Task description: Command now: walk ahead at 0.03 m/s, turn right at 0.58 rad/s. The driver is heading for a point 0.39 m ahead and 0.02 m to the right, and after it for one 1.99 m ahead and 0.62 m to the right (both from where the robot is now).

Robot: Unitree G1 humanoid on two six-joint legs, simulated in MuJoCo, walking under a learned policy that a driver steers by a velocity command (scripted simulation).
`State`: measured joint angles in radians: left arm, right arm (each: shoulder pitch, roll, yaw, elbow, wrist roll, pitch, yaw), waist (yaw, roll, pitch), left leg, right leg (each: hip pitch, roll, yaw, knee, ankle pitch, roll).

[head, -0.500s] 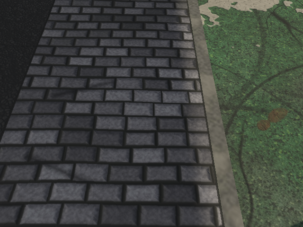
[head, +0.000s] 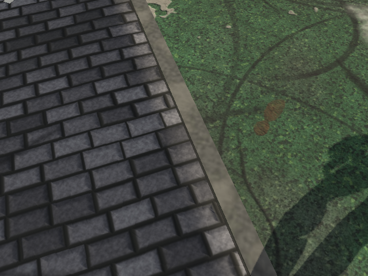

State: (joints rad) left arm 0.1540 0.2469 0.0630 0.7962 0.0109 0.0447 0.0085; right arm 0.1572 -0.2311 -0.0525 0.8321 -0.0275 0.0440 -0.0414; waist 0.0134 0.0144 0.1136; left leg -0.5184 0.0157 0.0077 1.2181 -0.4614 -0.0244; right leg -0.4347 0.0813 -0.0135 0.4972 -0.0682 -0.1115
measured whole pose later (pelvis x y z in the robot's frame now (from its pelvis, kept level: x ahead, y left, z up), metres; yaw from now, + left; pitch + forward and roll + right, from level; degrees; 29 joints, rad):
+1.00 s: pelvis +0.25 -0.11 +0.01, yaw -5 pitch +2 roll -1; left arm 0.42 0.21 0.03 0.95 0.02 -0.10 0.01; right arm 0.12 -0.24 -0.05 0.81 -0.03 -0.02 0.07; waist 0.03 0.03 0.04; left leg -0.67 0.06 0.07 0.76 -0.03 0.07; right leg 0.11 0.04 -0.21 0.20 -0.34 -0.03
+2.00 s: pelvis +0.82 -0.18 +0.02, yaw -20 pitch +2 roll +0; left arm 0.37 0.27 0.07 0.90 0.00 -0.05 -0.01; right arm 0.09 -0.26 -0.02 0.76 -0.04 -0.03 0.02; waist 0.05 0.03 0.04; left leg -0.67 0.13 -0.05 0.86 -0.13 -0.06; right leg -0.09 0.15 0.10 0.29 -0.22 -0.13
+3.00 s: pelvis +1.02 -0.23 +0.02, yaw -31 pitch -1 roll +0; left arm 0.30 0.22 0.03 1.01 0.01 0.00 0.02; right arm 0.33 -0.22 -0.02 1.01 -0.03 0.00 0.00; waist 0.00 0.00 -0.02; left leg -0.27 0.00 0.04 0.55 -0.35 0.05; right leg -0.14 0.04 0.03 0.43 -0.30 -0.06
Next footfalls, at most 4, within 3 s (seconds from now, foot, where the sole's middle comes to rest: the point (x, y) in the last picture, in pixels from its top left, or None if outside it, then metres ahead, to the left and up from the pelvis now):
0.24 left None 0.04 0.11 -0.76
0.64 right None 0.14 -0.18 -0.76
1.12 left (220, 251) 0.49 -0.05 -0.76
1.68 right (259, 176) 0.79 -0.22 -0.76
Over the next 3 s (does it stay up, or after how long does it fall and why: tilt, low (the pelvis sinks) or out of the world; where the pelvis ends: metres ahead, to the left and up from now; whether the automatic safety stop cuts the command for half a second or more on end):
stays up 1.02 -0.23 0.02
